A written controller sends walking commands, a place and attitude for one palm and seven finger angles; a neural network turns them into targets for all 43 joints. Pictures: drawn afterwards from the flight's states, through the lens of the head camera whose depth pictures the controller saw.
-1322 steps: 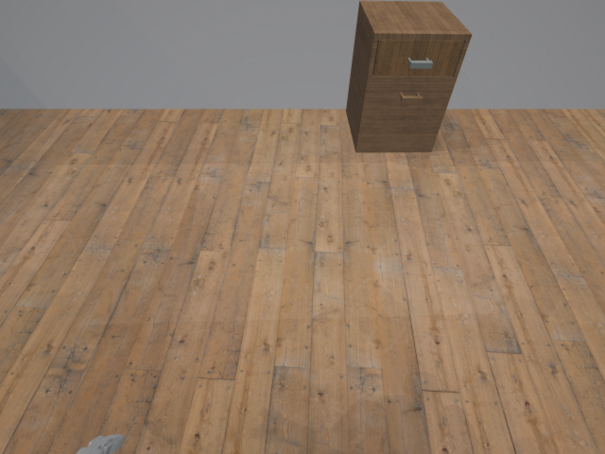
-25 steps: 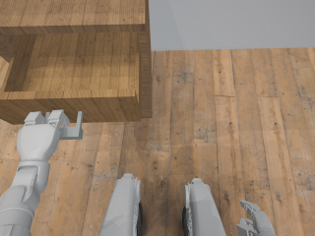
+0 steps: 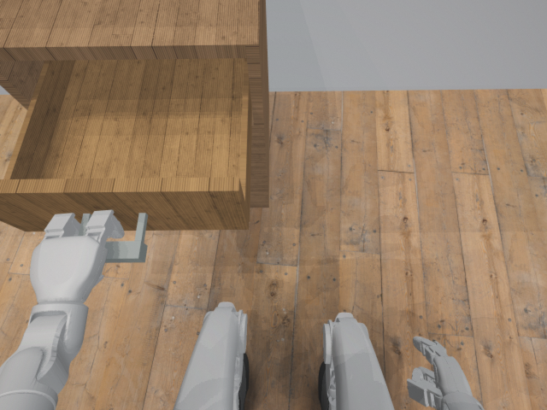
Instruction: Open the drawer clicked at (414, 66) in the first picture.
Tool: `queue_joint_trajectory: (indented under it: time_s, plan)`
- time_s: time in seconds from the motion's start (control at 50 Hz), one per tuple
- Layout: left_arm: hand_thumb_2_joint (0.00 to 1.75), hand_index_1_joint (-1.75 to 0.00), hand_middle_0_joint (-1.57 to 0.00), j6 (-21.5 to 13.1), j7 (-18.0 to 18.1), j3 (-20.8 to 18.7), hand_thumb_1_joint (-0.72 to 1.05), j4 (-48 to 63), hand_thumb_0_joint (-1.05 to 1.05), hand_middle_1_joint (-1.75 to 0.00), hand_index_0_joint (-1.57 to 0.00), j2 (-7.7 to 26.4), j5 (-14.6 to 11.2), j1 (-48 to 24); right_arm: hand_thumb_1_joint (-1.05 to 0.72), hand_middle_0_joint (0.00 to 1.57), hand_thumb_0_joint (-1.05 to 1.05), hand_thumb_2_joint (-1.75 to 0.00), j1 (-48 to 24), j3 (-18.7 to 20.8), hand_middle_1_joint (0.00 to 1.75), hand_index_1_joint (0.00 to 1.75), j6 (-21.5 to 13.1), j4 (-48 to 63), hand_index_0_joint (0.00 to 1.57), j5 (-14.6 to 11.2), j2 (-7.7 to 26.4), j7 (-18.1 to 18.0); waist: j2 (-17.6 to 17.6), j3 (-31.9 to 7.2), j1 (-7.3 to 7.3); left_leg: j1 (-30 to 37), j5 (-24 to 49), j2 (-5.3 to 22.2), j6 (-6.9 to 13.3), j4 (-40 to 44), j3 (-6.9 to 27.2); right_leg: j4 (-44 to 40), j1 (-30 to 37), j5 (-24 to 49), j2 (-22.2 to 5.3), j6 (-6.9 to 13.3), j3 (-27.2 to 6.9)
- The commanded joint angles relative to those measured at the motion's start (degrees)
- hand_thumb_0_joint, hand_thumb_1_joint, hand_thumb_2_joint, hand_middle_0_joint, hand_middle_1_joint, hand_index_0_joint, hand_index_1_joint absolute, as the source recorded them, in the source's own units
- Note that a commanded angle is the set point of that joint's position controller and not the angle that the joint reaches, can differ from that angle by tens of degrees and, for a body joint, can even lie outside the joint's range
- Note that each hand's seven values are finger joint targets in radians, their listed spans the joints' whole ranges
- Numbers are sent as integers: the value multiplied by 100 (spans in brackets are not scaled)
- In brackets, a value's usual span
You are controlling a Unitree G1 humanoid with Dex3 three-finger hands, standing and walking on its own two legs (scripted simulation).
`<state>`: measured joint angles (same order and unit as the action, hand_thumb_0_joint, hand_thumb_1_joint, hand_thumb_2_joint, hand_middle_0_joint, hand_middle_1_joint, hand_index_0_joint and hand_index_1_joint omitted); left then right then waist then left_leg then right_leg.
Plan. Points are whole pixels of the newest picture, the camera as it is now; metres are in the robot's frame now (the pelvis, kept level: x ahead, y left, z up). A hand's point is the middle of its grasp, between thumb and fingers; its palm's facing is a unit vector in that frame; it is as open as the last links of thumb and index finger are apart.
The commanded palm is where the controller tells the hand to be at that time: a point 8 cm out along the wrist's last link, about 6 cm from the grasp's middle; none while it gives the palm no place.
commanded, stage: pull the drawer open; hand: left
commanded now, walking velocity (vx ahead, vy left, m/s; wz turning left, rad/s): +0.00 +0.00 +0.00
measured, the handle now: (111, 236) +0.34 +0.28 -0.04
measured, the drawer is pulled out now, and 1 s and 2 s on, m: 0.22 0.29 0.30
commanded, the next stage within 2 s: open the thumb to release the handle in 1.36 s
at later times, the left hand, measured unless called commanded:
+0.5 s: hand (87, 293) +0.26 +0.30 -0.06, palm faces -0.07 -0.03 -1.00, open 5.6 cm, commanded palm +0.24 +0.29 -0.02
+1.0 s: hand (82, 317) +0.23 +0.30 -0.06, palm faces -0.09 -0.03 -1.00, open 5.6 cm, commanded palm +0.20 +0.29 -0.02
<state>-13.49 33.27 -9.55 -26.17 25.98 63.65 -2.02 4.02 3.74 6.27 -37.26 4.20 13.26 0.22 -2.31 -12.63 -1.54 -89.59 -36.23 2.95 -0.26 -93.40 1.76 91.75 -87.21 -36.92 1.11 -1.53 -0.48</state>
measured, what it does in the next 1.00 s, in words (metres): stands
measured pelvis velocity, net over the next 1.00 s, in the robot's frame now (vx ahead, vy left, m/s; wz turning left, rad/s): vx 0.00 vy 0.00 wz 0.01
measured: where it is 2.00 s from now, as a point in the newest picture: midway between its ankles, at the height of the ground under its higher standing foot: outside the picture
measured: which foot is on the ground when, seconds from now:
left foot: down 0.00-1.00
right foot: down 0.00-1.00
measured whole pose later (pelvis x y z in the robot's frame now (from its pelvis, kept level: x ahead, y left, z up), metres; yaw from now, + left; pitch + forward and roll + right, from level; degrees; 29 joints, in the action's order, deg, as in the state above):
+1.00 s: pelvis +0.00 +0.00 +0.00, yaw +0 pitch +32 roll -2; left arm -14.0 35.7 -9.8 -15.8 24.0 63.3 13.3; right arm 0.6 4.0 5.6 -36.7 4.7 11.8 -0.5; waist -1.8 -13.1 -2.9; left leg -89.6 -36.9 2.8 -0.8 -94.3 2.2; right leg 93.0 -87.3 -37.8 1.1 -1.1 -0.2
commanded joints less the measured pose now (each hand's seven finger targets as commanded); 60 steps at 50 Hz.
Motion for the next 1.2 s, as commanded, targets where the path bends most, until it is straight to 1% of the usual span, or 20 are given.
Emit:
queue_joint_trajectory:
  time_s: [0.0, 0.06, 0.12, 0.18, 0.22, 0.38, 0.44, 0.48, 0.52, 0.6, 0.66, 0.7, 0.78, 0.8, 0.84, 0.98, 1.0, 1.04, 1.14, 1.18]
  plan:
    - [90, -135, -40, -51, 254, -573, 90, 829, 0, -135, -40, 1098, -132, 472, -90, 20, 0, -90, 227, 263, 30, 30, -169, 571, 20, 40, 784, -50, -5, -2640, -192, 2420, 1830, -288, 219, 1128, -122, -1114, 1308, 1566, 238, 443, 371]
    - [90, -135, -40, -31, 280, -492, 90, 919, 0, -135, -40, 990, -143, 562, -90, 20, 0, -90, 207, 259, 30, 30, -178, 579, 20, 34, 773, -40, -83, -2554, -165, 2421, 1804, -286, 218, 1141, -124, -1138, 1262, 1532, 225, 440, 381]
    - [90, -135, -40, -31, 300, -580, 90, 960, 0, -135, -40, 1078, -151, 660, -90, 20, 0, -90, 168, 252, 30, 30, -190, 587, 20, 36, 767, -46, 51, -2508, -189, 2325, 1721, -286, 224, 1120, -107, -1119, 1270, 1474, 242, 445, 369]
    - [90, -135, -40, -3, 325, -554, 90, 1134, 0, -135, -40, 1039, -114, 813, -90, 20, 0, -90, 148, 262, 30, 30, -184, 632, 20, 43, 768, -43, -160, -2582, -232, 2494, 1864, -290, 199, 1168, -88, -1078, 1229, 1530, 233, 465, 405]
    - [90, -135, -40, 35, 355, -483, 90, 1153, 0, -135, -40, 914, -149, 917, -90, 20, 0, -90, 121, 263, 30, 30, -194, 643, 20, 40, 755, -35, -23, -2572, -189, 2450, 1789, -297, 215, 1156, -104, -1129, 1257, 1513, 225, 444, 395]
    - [90, -135, -40, 28, 326, -586, 90, 1185, 0, -135, -40, 981, -195, 1235, -90, 20, 0, -90, 29, 236, 30, 30, -253, 659, 20, 42, 721, -85, 111, -2423, -221, 2279, 1612, -300, 223, 1095, -120, -1138, 1240, 1391, 230, 436, 361]
    - [90, -135, -40, -31, 349, -688, 90, 1313, 0, -135, -40, 1091, -180, 1300, -90, 20, 0, -90, -24, 231, 30, 30, -274, 657, 20, 63, 709, -102, -102, -2492, -294, 2299, 1714, -300, 215, 1088, -112, -1100, 1252, 1445, 218, 464, 351]
    - [90, -135, -40, -34, 359, -676, 90, 1269, 0, -135, -40, 1032, -177, 1450, -90, 20, 0, -90, -54, 222, 30, 30, -266, 674, 20, 53, 696, -90, -19, -2375, -304, 2244, 1622, -314, 214, 1092, -121, -1106, 1209, 1353, 223, 462, 360]
    - [90, -135, -40, -55, 394, -624, 90, 1435, 0, -135, -40, 970, -149, 1523, -90, 20, 0, -90, -72, 228, 30, 30, -269, 709, 20, 62, 689, -86, -125, -2478, -320, 2323, 1672, -321, 207, 1099, -120, -1084, 1206, 1378, 218, 467, 357]
    - [90, -135, -40, -23, 415, -609, 90, 1428, 0, -135, -40, 921, -168, 1603, -90, 20, 0, -90, -126, 232, 30, 30, -265, 699, 20, 59, 678, -93, 73, -2415, -275, 2262, 1627, -308, 221, 1061, -119, -1121, 1201, 1401, 218, 447, 337]
    - [90, -135, -40, 9, 430, -647, 90, 1545, 0, -135, -40, 928, -161, 1834, -90, 20, 0, -90, -121, 233, 30, 30, -269, 728, 20, 58, 659, -90, -89, -2611, -354, 2389, 1744, -328, 206, 1102, -125, -1078, 1274, 1468, 213, 458, 345]
    - [90, -135, -40, 35, 432, -564, 90, 1534, 0, -135, -40, 827, -198, 1885, -90, 20, 0, -90, -159, 235, 30, 30, -269, 736, 20, 45, 648, -89, 48, -2451, -303, 2330, 1651, -327, 212, 1126, -109, -1130, 1256, 1398, 211, 447, 362]
    - [90, -135, -40, 8, 436, -704, 90, 1574, 0, -135, -40, 929, -206, 2079, -90, 20, 0, -90, -200, 236, 30, 30, -282, 721, 20, 54, 611, -127, 116, -2481, -356, 2305, 1727, -325, 212, 1084, -105, -1090, 1314, 1527, 216, 455, 333]
    - [90, -135, -40, -5, 425, -589, 90, 1595, 0, -135, -40, 814, -224, 2078, -90, 20, 0, -90, -220, 230, 30, 30, -297, 716, 20, 51, 599, -124, 47, -2485, -319, 2300, 1717, -324, 220, 1057, -134, -1125, 1307, 1554, 195, 438, 320]
    - [90, -135, -40, -34, 451, -757, 90, 1676, 0, -135, -40, 983, -197, 2070, -90, 20, 0, -90, -250, 239, 30, 30, -290, 699, 20, 66, 597, -137, -15, -2504, -384, 2311, 1777, -309, 210, 1073, -113, -1089, 1322, 1553, 200, 464, 310]
    - [90, -135, -40, -93, 569, -653, 90, 1883, 0, -135, -40, 811, -162, 2441, -90, 20, 0, -90, -353, 244, 30, 30, -260, 707, 20, 90, 548, -99, -183, -2533, -417, 2450, 1892, -319, 191, 1091, -96, -1047, 1246, 1625, 193, 479, 339]
    - [90, -135, -40, -93, 584, -691, 90, 1841, 0, -135, -40, 822, -159, 2503, -90, 20, 0, -90, -377, 247, 30, 30, -254, 698, 20, 90, 530, -96, -51, -2477, -415, 2415, 1856, -323, 194, 1080, -100, -1068, 1261, 1622, 201, 474, 316]
    - [90, -135, -40, -102, 615, -808, 90, 1881, 0, -135, -40, 907, -158, 2523, -90, 20, 0, -90, -420, 251, 30, 30, -246, 702, 20, 107, 522, -111, -87, -2492, -459, 2377, 1865, -312, 195, 1086, -83, -1044, 1285, 1598, 203, 494, 313]
    - [90, -135, -40, -127, 653, -751, 90, 1776, 0, -135, -40, 841, -138, 2427, -90, 20, 0, -90, -477, 237, 30, 30, -269, 685, 20, 105, 513, -120, -38, -2298, -381, 2253, 1583, -312, 208, 1057, -68, -1082, 1069, 1255, 193, 477, 343]
    - [90, -135, -40, -133, 635, -704, 90, 1766, 0, -135, -40, 797, -127, 2574, -90, 20, 0, -90, -470, 235, 30, 30, -272, 710, 20, 99, 525, -120, -14, -2314, -427, 2268, 1539, -324, 207, 1069, -75, -1070, 1069, 1209, 210, 480, 341]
